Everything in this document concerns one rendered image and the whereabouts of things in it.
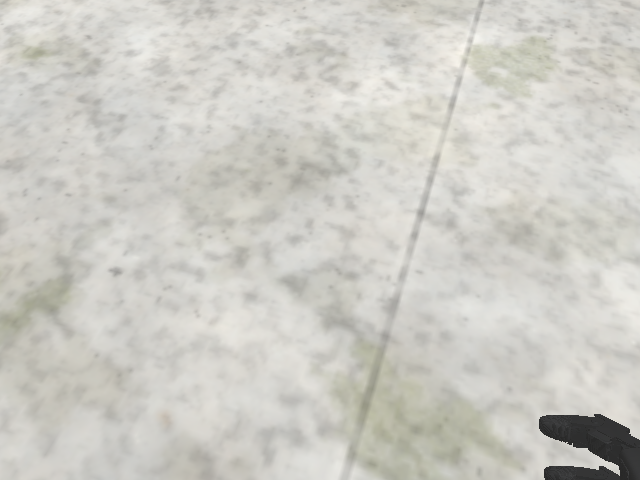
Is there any robot right hand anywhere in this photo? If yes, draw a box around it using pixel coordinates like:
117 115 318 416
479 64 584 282
539 414 640 480

